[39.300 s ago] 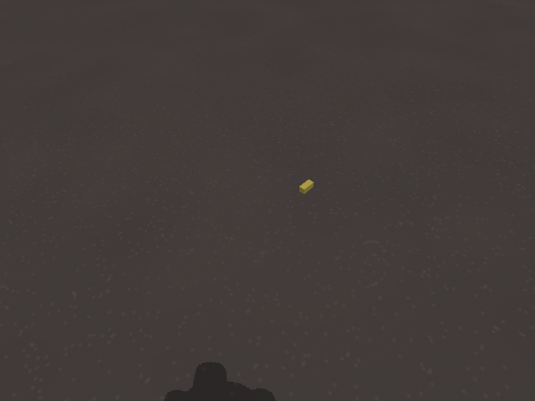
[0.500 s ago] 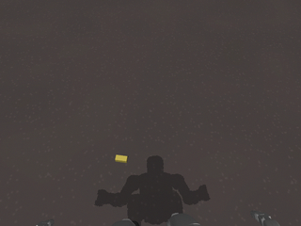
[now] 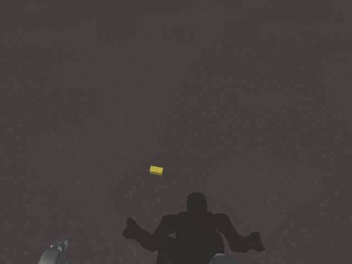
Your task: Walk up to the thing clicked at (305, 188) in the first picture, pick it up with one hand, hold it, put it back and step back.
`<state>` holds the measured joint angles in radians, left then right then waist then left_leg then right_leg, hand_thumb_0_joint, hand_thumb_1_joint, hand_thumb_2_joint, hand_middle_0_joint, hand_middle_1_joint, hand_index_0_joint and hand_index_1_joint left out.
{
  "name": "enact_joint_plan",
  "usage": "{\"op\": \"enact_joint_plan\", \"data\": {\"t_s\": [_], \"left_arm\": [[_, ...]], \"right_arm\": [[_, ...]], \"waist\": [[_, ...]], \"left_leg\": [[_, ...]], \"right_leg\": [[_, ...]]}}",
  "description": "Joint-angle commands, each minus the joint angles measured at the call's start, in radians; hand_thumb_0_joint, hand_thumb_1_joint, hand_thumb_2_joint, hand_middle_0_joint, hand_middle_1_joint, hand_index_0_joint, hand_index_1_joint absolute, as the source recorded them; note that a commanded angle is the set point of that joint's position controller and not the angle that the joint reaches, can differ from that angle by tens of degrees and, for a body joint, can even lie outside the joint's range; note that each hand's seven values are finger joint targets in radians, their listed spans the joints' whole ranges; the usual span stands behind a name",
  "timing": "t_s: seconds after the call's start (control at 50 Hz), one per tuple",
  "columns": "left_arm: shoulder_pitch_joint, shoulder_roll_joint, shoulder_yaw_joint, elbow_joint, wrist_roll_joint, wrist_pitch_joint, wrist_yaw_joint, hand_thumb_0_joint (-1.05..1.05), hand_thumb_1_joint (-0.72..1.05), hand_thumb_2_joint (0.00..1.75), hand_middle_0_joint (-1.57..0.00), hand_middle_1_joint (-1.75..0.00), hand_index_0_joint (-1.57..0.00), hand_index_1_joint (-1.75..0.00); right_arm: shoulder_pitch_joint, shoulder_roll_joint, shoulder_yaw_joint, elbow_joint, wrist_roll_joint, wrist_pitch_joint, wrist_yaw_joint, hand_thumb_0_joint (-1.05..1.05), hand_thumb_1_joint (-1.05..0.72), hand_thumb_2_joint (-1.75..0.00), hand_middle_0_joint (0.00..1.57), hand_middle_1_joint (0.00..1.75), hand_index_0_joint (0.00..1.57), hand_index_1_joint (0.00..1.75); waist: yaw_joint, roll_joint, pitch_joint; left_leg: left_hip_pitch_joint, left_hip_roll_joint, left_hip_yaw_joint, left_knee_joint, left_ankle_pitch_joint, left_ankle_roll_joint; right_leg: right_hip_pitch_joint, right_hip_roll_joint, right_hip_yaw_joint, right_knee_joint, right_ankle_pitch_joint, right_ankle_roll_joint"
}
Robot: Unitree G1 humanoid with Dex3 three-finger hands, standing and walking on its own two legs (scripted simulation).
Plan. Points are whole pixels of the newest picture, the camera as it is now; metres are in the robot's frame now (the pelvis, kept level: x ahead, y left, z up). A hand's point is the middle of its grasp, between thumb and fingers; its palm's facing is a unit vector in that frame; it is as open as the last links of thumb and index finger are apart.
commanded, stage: step back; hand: left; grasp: from above
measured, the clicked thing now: (156, 170) +0.67 +0.13 -0.74
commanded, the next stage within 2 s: none
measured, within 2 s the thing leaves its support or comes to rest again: neither
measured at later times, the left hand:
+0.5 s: hand out of the picture -0.06 +0.24 -0.14, palm faces -0.07 -0.91 -0.40, open 7.4 cm
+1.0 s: hand out of the picture -0.21 +0.25 -0.15, palm faces -0.07 -0.92 -0.38, open 7.4 cm
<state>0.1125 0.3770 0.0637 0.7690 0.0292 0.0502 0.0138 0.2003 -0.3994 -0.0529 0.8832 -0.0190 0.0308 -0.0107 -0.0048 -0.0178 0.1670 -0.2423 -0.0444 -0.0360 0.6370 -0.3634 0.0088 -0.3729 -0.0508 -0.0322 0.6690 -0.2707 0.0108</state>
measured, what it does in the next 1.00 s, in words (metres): walks backwards: right foot, then left foot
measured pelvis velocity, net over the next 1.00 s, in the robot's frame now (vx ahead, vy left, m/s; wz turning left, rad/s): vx -0.32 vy -0.02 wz -0.07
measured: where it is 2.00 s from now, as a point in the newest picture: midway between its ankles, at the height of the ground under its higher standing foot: outside the picture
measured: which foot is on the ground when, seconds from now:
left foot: down 0.00-0.42, up 0.44-0.68, down 0.70-1.00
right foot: down 0.00-0.00, up 0.02-0.36, down 0.38-0.72, up 0.74-1.00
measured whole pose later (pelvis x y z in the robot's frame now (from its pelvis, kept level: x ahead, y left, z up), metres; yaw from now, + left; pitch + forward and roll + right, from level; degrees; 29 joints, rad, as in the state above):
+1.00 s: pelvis -0.32 -0.02 +0.01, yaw -4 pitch -1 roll -1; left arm 0.17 0.41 0.08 0.84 0.02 0.08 0.01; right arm 0.11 -0.37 -0.04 0.82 -0.04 0.03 -0.01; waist 0.01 -0.03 0.16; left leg -0.40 0.04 0.02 0.59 -0.17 0.02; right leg -0.33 0.05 0.10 0.99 -0.52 0.02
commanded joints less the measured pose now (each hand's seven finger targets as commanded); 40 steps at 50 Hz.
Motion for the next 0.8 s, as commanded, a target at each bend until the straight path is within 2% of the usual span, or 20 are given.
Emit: {"op": "enact_joint_plan", "data": {"t_s": [0.0, 0.02, 0.04, 0.08, 0.12, 0.22, 0.32, 0.36, 0.38, 0.4, 0.42, 0.46, 0.48, 0.58, 0.64, 0.66, 0.68, 0.7, 0.72, 0.78], "left_arm": [[-0.028, 0.197, 0.063, -0.099, -0.022, -0.007, 0.018, 0.00, 0.90, 0.90, -0.20, -0.30, -0.20, -0.30], [-0.049, 0.209, 0.072, -0.080, -0.011, -0.006, 0.028, 0.00, 0.90, 0.90, -0.20, -0.30, -0.20, -0.30], [-0.046, 0.205, 0.074, -0.071, -0.016, -0.003, 0.026, 0.00, 0.90, 0.90, -0.20, -0.30, -0.20, -0.30], [0.034, 0.187, 0.071, -0.045, -0.032, -0.003, 0.022, 0.00, 0.90, 0.90, -0.20, -0.30, -0.20, -0.30], [0.053, 0.195, 0.077, -0.033, -0.023, -0.005, 0.018, 0.00, 0.90, 0.90, -0.20, -0.30, -0.20, -0.30], [0.036, 0.184, 0.071, -0.048, -0.016, -0.013, 0.009, 0.00, 0.90, 0.90, -0.20, -0.30, -0.20, -0.30], [0.164, 0.170, 0.075, 0.017, -0.012, -0.024, -0.005, 0.00, 0.90, 0.90, -0.20, -0.30, -0.20, -0.30], [0.215, 0.204, 0.083, 0.043, 0.010, -0.033, -0.005, 0.00, 0.90, 0.90, -0.20, -0.30, -0.20, -0.30], [0.181, 0.288, 0.105, 0.019, 0.020, -0.038, -0.006, 0.00, 0.90, 0.90, -0.20, -0.30, -0.20, -0.30], [0.113, 0.389, 0.125, -0.017, 0.010, -0.031, -0.007, 0.00, 0.90, 0.90, -0.20, -0.30, -0.20, -0.30], [0.059, 0.359, 0.112, -0.040, 0.009, -0.037, -0.001, 0.00, 0.90, 0.90, -0.20, -0.30, -0.20, -0.30], [-0.054, 0.261, 0.083, -0.055, 0.006, -0.041, 0.009, 0.00, 0.90, 0.90, -0.20, -0.30, -0.20, -0.30], [-0.070, 0.254, 0.086, -0.058, 0.013, -0.039, 0.012, 0.00, 0.90, 0.90, -0.20, -0.30, -0.20, -0.30], [0.016, 0.252, 0.083, -0.068, 0.020, -0.030, 0.025, 0.00, 0.90, 0.90, -0.20, -0.30, -0.20, -0.30], [0.013, 0.246, 0.068, -0.068, -0.004, -0.010, 0.016, 0.00, 0.90, 0.90, -0.20, -0.30, -0.20, -0.30], [0.025, 0.223, 0.059, -0.073, -0.008, -0.003, 0.013, 0.00, 0.90, 0.90, -0.20, -0.30, -0.20, -0.30], [0.055, 0.175, 0.048, -0.076, -0.012, 0.003, 0.009, 0.00, 0.90, 0.90, -0.20, -0.30, -0.20, -0.30], [-0.001, 0.186, 0.054, -0.096, -0.023, 0.000, 0.018, 0.00, 0.90, 0.90, -0.20, -0.30, -0.20, -0.30], [-0.056, 0.221, 0.074, -0.079, -0.009, 0.003, 0.028, 0.00, 0.90, 0.90, -0.20, -0.30, -0.20, -0.30], [0.049, 0.203, 0.070, -0.023, -0.026, 0.013, 0.023, 0.00, 0.90, 0.90, -0.20, -0.30, -0.20, -0.30]], "right_arm": [[0.015, -0.361, -0.096, -0.098, -0.010, -0.042, -0.005, 0.00, -0.90, -0.90, 0.20, 0.30, 0.20, 0.30], [0.002, -0.337, -0.093, -0.095, -0.014, -0.045, -0.010, 0.00, -0.90, -0.90, 0.20, 0.30, 0.20, 0.30], [-0.030, -0.290, -0.079, -0.098, -0.008, -0.047, -0.016, 0.00, -0.90, -0.90, 0.20, 0.30, 0.20, 0.30], [-0.084, -0.237, -0.060, -0.107, -0.015, -0.045, -0.024, 0.00, -0.90, -0.90, 0.20, 0.30, 0.20, 0.30], [-0.065, -0.217, -0.058, -0.109, -0.013, -0.043, -0.027, 0.00, -0.90, -0.90, 0.20, 0.30, 0.20, 0.30], [-0.007, -0.229, -0.066, -0.120, -0.013, -0.036, -0.030, 0.00, -0.90, -0.90, 0.20, 0.30, 0.20, 0.30], [-0.075, -0.265, -0.073, -0.144, -0.007, -0.014, -0.019, 0.00, -0.90, -0.90, 0.20, 0.30, 0.20, 0.30], [-0.087, -0.223, -0.059, -0.148, 0.008, -0.004, -0.015, 0.00, -0.90, -0.90, 0.20, 0.30, 0.20, 0.30], [-0.071, -0.170, -0.045, -0.166, 0.016, -0.006, -0.014, 0.00, -0.90, -0.90, 0.20, 0.30, 0.20, 0.30], [-0.120, -0.172, -0.053, -0.174, 0.014, -0.005, -0.032, 0.00, -0.90, -0.90, 0.20, 0.30, 0.20, 0.30], [-0.118, -0.200, -0.062, -0.158, 0.011, -0.002, -0.034, 0.00, -0.90, -0.90, 0.20, 0.30, 0.20, 0.30], [-0.035, -0.186, -0.052, -0.110, 0.022, -0.004, -0.025, 0.00, -0.90, -0.90, 0.20, 0.30, 0.20, 0.30], [-0.012, -0.178, -0.048, -0.101, 0.021, -0.007, -0.026, 0.00, -0.90, -0.90, 0.20, 0.30, 0.20, 0.30], [-0.013, -0.164, -0.040, -0.119, 0.004, -0.020, -0.022, 0.00, -0.90, -0.90, 0.20, 0.30, 0.20, 0.30], [0.054, -0.149, -0.046, -0.074, -0.003, -0.028, -0.016, 0.00, -0.90, -0.90, 0.20, 0.30, 0.20, 0.30], [0.070, -0.167, -0.054, -0.069, -0.009, -0.034, -0.018, 0.00, -0.90, -0.90, 0.20, 0.30, 0.20, 0.30], [0.057, -0.232, -0.071, -0.074, -0.026, -0.037, -0.021, 0.00, -0.90, -0.90, 0.20, 0.30, 0.20, 0.30], [-0.005, -0.360, -0.089, -0.102, -0.015, -0.034, -0.010, 0.00, -0.90, -0.90, 0.20, 0.30, 0.20, 0.30], [0.005, -0.370, -0.097, -0.101, -0.021, -0.039, -0.011, 0.00, -0.90, -0.90, 0.20, 0.30, 0.20, 0.30], [-0.098, -0.255, -0.057, -0.105, -0.021, -0.042, -0.028, 0.00, -0.90, -0.90, 0.20, 0.30, 0.20, 0.30]], "waist": [[-0.036, 0.255, -0.212], [-0.045, 0.188, -0.184], [-0.026, 0.110, -0.179], [0.026, 0.134, -0.171], [0.008, 0.154, -0.174], [-0.044, 0.156, -0.204], [0.013, 0.221, -0.278], [0.032, 0.135, -0.261], [0.018, -0.111, -0.226], [0.077, -0.285, -0.181], [0.053, -0.224, -0.116], [-0.022, -0.097, -0.100], [-0.029, -0.138, -0.106], [0.032, -0.183, -0.172], [0.005, -0.141, -0.203], [0.007, -0.098, -0.222], [0.026, 0.048, -0.221], [-0.001, 0.262, -0.208], [-0.046, 0.225, -0.176], [0.044, 0.104, -0.165]], "left_leg": [[0.036, 0.425, -0.471, -0.286, 0.583, 0.259], [-0.045, 0.441, -0.484, -0.277, 0.577, 0.292], [-0.019, 0.385, -0.371, -0.249, 0.611, 0.258], [0.051, 0.293, -0.222, -0.191, 0.663, 0.203], [0.084, 0.289, -0.216, -0.181, 0.652, 0.219], [0.180, 0.300, -0.204, -0.149, 0.630, 0.255], [0.059, 0.264, -0.172, -0.101, 0.436, 0.184], [-0.147, 0.193, -0.134, -0.026, 0.233, 0.088], [-0.336, 0.035, -0.070, 0.139, -0.015, 0.021], [-0.298, -0.052, -0.060, 0.382, -0.265, -0.012], [-0.246, -0.025, -0.141, 0.513, -0.248, -0.019], [-0.237, -0.077, -0.140, 0.575, -0.127, -0.009], [-0.225, -0.079, -0.110, 0.583, -0.110, -0.016], [-0.211, 0.009, -0.034, 0.210, -0.166, -0.018], [-0.051, -0.002, 0.066, -0.166, 0.055, -0.003], [0.027, 0.030, 0.007, -0.239, 0.194, 0.012], [0.113, 0.205, -0.235, -0.276, 0.286, 0.070], [0.009, 0.416, -0.473, -0.300, 0.458, 0.229], [-0.125, 0.467, -0.570, -0.326, 0.424, 0.303], [-0.069, 0.310, -0.253, -0.236, 0.513, 0.208]], "right_leg": [[-0.073, 0.128, 0.114, 0.324, -0.370, -0.029], [-0.063, 0.139, 0.219, 0.479, -0.397, -0.030], [-0.086, 0.144, 0.255, 0.541, -0.342, -0.043], [-0.136, 0.147, 0.247, 0.601, -0.254, -0.042], [-0.136, 0.145, 0.217, 0.594, -0.244, -0.012], [-0.110, 0.114, 0.160, 0.351, -0.255, 0.023], [0.148, 0.069, 0.045, -0.119, -0.084, -0.022], [0.277, 0.021, 0.123, -0.229, 0.018, -0.061], [0.302, -0.167, 0.406, -0.275, 0.019, -0.143], [0.062, -0.367, 0.584, -0.354, 0.066, -0.315], [-0.065, -0.382, 0.592, -0.377, 0.082, -0.331], [-0.014, -0.199, 0.300, -0.263, 0.291, -0.228], [-0.014, -0.179, 0.251, -0.252, 0.283, -0.213], [0.238, -0.201, 0.248, -0.158, 0.425, -0.208], [0.234, -0.148, 0.196, -0.030, 0.408, -0.168], [0.165, -0.125, 0.191, 0.023, 0.326, -0.124], [-0.018, -0.038, 0.152, 0.131, 0.101, -0.076], [-0.086, 0.116, 0.065, 0.309, -0.337, -0.034], [-0.037, 0.116, 0.201, 0.491, -0.399, -0.030], [-0.093, 0.148, 0.257, 0.663, -0.252, -0.040]]}}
